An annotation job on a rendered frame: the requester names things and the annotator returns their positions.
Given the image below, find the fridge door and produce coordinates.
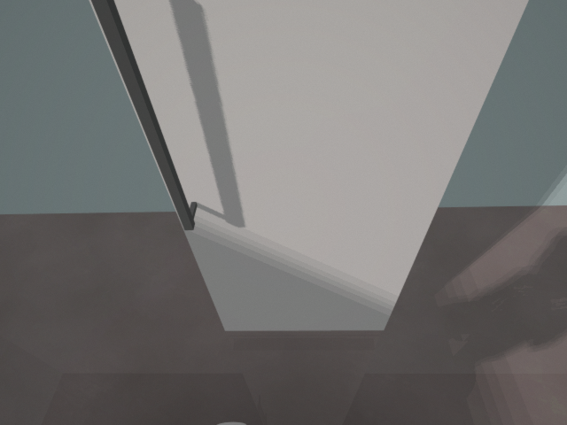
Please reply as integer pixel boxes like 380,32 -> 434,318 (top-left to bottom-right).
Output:
89,0 -> 529,331

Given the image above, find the handle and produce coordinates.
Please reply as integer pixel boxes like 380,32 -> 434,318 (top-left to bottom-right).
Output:
91,0 -> 198,230

